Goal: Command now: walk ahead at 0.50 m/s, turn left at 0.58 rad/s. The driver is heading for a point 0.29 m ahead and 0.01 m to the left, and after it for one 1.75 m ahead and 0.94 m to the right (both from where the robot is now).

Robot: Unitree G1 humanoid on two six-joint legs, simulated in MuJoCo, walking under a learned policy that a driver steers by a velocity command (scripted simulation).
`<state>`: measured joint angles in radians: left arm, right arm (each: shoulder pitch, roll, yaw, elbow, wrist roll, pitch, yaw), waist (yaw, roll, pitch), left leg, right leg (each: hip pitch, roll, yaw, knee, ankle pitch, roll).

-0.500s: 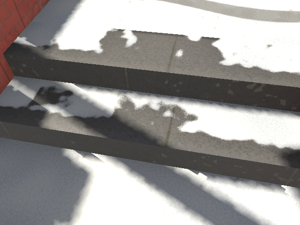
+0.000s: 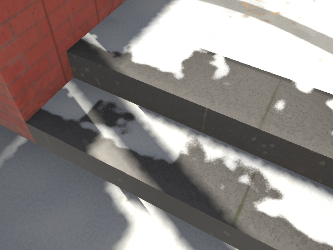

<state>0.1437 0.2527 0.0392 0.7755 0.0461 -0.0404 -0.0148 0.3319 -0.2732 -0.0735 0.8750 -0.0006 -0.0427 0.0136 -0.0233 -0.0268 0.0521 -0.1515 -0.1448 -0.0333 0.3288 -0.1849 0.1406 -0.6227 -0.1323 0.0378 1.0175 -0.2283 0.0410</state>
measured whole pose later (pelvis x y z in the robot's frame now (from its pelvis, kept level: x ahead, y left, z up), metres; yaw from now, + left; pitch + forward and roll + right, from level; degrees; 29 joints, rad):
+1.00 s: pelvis +0.32 -0.02 +0.00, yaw -19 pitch +1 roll +0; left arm 0.23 0.27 0.08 0.77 0.05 0.01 -0.02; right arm 0.29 -0.24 -0.02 0.78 -0.04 -0.06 -0.03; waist -0.01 -0.06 -0.02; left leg -0.15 -0.04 0.08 0.37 -0.25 0.06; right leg -0.63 0.03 0.05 1.36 -0.29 0.00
